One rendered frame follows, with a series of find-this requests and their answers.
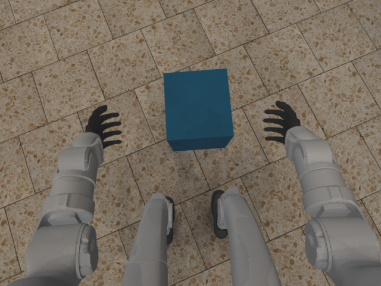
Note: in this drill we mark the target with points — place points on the robot right hand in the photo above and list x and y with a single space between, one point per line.
290 120

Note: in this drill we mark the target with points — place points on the robot thigh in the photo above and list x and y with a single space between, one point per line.
250 259
147 263

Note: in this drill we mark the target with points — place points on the robot right upper arm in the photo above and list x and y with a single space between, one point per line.
345 248

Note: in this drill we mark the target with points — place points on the robot left upper arm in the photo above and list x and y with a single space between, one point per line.
61 255

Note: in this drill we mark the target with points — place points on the carton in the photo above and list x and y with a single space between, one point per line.
197 109

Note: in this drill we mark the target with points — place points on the robot right forearm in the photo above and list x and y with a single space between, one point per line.
324 191

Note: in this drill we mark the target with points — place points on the robot left hand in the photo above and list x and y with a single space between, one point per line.
95 125

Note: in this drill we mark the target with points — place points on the robot right thigh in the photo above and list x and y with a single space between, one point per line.
250 259

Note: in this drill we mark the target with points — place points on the robot left forearm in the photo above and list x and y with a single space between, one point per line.
71 197

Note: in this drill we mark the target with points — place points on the robot left thigh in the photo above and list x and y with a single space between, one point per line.
147 263

